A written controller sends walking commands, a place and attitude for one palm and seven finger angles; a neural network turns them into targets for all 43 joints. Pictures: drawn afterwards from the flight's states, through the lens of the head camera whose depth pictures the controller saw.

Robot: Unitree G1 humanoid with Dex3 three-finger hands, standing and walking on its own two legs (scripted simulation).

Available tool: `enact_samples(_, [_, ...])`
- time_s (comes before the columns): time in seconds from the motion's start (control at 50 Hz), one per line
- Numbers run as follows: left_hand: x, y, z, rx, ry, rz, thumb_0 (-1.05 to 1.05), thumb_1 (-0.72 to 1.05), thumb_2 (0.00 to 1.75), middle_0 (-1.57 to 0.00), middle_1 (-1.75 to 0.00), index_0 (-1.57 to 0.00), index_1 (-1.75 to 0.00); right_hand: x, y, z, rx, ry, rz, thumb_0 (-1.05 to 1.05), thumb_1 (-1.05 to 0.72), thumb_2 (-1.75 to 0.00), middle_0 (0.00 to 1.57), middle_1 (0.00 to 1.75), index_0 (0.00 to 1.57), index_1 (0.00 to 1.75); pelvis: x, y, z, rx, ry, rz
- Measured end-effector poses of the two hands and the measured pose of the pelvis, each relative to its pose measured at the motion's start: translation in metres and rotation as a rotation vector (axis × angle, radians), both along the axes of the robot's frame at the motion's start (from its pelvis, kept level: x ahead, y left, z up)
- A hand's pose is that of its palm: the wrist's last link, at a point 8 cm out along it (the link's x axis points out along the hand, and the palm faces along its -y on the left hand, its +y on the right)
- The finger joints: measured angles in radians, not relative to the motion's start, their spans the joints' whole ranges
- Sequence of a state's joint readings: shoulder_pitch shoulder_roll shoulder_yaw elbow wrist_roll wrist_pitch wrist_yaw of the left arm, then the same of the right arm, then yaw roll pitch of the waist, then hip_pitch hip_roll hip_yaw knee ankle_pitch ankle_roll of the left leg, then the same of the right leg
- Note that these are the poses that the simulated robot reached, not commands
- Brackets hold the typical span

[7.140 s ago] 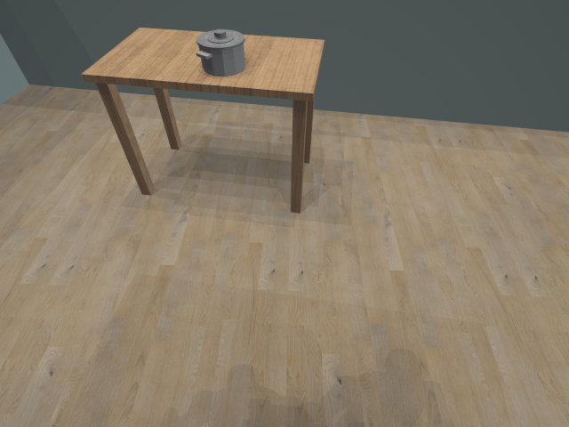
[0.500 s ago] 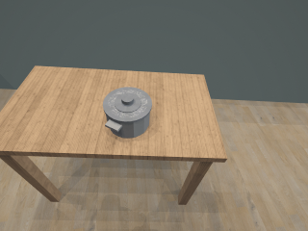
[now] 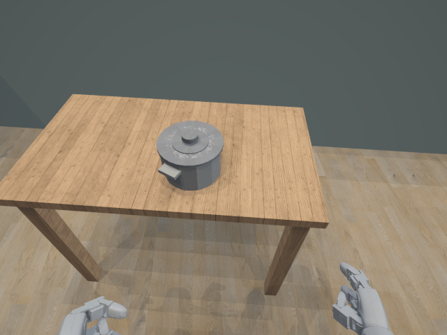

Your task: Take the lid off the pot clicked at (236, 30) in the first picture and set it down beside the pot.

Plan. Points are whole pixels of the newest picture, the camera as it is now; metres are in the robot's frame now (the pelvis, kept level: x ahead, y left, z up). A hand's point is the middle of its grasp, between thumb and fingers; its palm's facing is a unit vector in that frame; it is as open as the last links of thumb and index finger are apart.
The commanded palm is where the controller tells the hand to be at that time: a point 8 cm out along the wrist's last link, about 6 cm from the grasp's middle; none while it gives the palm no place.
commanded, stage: lift the closed hand beside the body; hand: left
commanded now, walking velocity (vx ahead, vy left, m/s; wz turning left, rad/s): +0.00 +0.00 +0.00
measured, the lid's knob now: (189, 136) +0.57 +0.15 +0.01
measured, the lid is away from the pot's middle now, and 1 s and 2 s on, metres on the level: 0.00 0.00 0.00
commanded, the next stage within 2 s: raise the hand higher, near the body in 0.10 s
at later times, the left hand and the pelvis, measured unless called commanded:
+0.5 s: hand (102, 305) +0.16 +0.23 -0.02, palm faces +0.22 -0.91 -0.35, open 3.1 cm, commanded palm +0.12 +0.27 +0.02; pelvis +0.04 +0.00 +0.00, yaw -1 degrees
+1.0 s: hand (89, 253) +0.21 +0.23 +0.08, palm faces +0.28 -0.87 -0.40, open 3.1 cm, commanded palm +0.16 +0.27 +0.12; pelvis +0.04 +0.00 +0.01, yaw -1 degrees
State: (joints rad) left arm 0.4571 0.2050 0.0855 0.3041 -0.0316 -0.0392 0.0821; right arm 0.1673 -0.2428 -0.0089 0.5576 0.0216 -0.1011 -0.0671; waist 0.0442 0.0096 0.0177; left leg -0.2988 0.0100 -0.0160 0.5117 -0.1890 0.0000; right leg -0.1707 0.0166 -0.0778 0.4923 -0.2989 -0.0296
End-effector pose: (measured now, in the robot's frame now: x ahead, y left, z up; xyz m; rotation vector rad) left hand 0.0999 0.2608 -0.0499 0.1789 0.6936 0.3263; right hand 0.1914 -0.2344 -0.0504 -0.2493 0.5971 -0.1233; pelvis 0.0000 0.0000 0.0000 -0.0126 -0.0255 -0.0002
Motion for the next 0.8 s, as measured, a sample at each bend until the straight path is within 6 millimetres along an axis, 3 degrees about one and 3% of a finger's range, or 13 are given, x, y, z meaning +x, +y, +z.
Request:
enact_samples(0.14, [0.0,0.0,-0.001,0.021,0.038,-0.006,0.01,0.9,0.9,-1.19,-1.38,-1.19,-1.38,-0.016,0.003,-0.021,0.028,0.087,-0.022,0.01,-0.9,-0.9,0.2,0.3,0.2,0.3,0.008,-0.003,-0.001,0.006,0.012,-0.002])
enact_samples(0.34, [0.019,0.005,0.022,0.074,0.0,-0.027,0.01,0.9,0.9,-1.28,-1.48,-1.28,-1.48,-0.03,0.005,-0.041,0.062,0.168,-0.072,0.02,-0.9,-0.9,0.2,0.3,0.2,0.3,0.024,0.0,0.0,0.015,0.02,-0.018])
enact_samples(0.44, [0.03,0.008,0.043,0.103,-0.065,-0.044,0.01,0.9,0.9,-1.29,-1.49,-1.29,-1.49,-0.019,0.005,-0.037,0.062,0.139,-0.081,0.02,-0.9,-0.9,0.2,0.3,0.2,0.3,0.032,0.002,0.001,0.017,0.017,-0.024])
enact_samples(0.68, [0.051,0.012,0.092,0.163,-0.229,-0.075,0.01,0.9,0.9,-1.3,-1.49,-1.29,-1.5,0.031,0.016,-0.015,0.064,0.017,-0.034,0.01,-0.9,-0.9,0.2,0.3,0.2,0.3,0.045,0.007,0.004,0.019,0.006,-0.023])
enact_samples(0.8, [0.059,0.012,0.115,0.194,-0.308,-0.088,0.01,0.9,0.9,-1.3,-1.49,-1.29,-1.5,0.042,0.026,-0.01,0.081,-0.005,0.0,0.01,-0.9,-0.9,0.2,0.3,0.2,0.3,0.047,0.008,0.005,0.02,-0.003,-0.021])
